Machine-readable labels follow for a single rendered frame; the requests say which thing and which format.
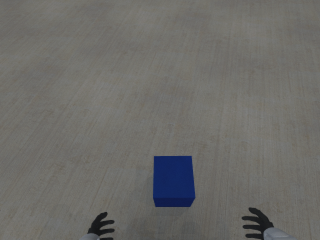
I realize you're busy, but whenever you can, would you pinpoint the right robot forearm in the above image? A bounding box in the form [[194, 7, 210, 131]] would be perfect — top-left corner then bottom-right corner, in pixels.
[[263, 227, 298, 240]]

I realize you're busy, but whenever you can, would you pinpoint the carton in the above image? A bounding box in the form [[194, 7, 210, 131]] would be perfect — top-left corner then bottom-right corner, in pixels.
[[153, 156, 196, 207]]

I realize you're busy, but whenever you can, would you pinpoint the robot right hand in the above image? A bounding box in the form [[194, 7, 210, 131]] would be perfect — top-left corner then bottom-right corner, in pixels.
[[242, 207, 274, 240]]

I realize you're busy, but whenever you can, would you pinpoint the robot left hand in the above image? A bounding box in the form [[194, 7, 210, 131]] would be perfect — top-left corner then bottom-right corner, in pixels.
[[87, 212, 115, 240]]

